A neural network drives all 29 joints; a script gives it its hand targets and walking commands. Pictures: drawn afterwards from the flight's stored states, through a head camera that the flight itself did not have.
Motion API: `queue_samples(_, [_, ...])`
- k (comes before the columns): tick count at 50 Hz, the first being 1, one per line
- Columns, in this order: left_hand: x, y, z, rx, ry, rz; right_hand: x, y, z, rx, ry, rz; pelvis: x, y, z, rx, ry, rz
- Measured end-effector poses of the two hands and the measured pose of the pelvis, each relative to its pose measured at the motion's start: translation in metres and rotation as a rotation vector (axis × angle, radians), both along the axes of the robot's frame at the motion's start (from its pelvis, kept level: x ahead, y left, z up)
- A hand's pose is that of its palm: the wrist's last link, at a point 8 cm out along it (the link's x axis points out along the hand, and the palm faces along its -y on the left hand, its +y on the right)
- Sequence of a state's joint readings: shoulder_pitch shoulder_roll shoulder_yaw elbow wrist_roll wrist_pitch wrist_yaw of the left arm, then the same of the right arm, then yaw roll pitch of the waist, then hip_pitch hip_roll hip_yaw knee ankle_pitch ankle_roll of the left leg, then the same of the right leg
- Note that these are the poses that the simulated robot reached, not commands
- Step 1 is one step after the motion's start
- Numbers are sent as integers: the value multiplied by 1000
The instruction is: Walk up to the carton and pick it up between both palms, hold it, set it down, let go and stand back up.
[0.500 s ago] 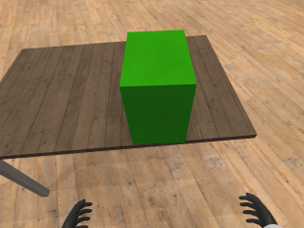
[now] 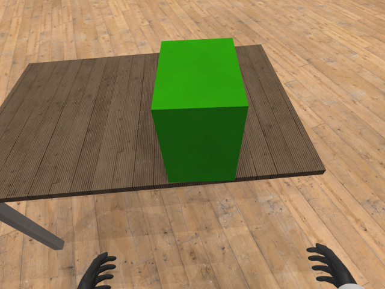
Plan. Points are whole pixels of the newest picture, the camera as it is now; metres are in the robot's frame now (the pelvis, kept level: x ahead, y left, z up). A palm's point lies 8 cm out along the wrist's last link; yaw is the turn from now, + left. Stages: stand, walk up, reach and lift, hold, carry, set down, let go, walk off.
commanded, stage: stand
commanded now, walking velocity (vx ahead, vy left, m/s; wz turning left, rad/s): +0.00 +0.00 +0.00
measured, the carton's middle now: (199, 113) +0.56 +0.00 +0.01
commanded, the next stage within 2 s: none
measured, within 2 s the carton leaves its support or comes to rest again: neither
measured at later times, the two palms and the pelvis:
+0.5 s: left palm out of the picture +0.13 +0.26 -0.08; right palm out of the picture +0.13 -0.27 -0.08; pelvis -0.01 +0.00 +0.00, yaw +0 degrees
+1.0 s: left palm out of the picture +0.12 +0.26 -0.08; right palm out of the picture +0.12 -0.28 -0.08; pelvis -0.02 +0.00 +0.00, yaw +0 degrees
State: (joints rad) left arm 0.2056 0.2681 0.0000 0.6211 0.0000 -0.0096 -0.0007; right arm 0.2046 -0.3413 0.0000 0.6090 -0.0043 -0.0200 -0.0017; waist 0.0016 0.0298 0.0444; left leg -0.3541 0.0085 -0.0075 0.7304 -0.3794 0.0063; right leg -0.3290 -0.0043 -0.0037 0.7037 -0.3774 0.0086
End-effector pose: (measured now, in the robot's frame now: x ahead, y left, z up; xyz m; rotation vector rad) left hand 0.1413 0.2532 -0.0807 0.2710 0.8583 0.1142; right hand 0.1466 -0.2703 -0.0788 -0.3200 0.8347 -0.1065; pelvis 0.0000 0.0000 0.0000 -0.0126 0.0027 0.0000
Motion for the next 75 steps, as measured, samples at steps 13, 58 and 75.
queue_samples(13, [-4, 2, 2, 6, -7, -2, -4, -1, 1, -1, -7, 1, -5, 0, 0, 0, -7, 0])
queue_samples(58, [-25, 8, 1, 12, -5, -1, -29, -9, 0, -25, 13, -11, -21, 1, 0, -1, -35, 0])
queue_samples(75, [-35, 11, 0, 22, 8, 6, -39, -12, -3, -23, 21, -17, -27, 0, -1, 0, -45, 0])
